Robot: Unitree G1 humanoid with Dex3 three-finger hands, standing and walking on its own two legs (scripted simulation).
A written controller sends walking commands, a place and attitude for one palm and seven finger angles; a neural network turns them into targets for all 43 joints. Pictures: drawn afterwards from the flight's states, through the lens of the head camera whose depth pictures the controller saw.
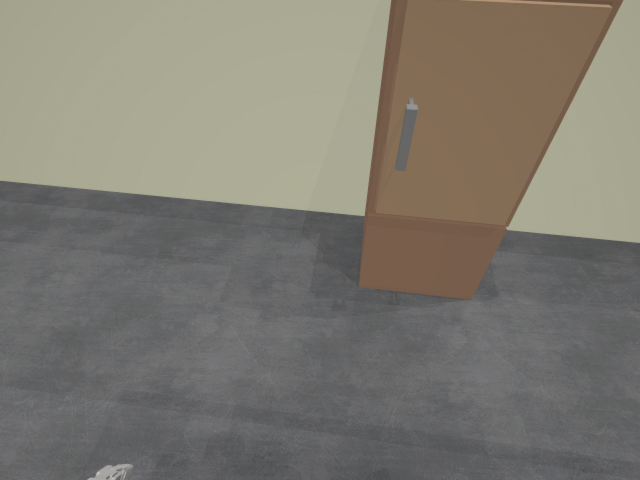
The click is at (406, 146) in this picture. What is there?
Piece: cupboard door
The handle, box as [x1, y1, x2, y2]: [396, 97, 417, 170]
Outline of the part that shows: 409,97 409,103 406,104 397,154 396,170 405,169 417,111 417,106 413,104 412,98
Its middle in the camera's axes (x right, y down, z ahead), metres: +0.21 -0.26 +0.97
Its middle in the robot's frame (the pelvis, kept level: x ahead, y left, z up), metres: +0.91 -0.17 -0.05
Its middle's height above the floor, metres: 0.72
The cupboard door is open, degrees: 0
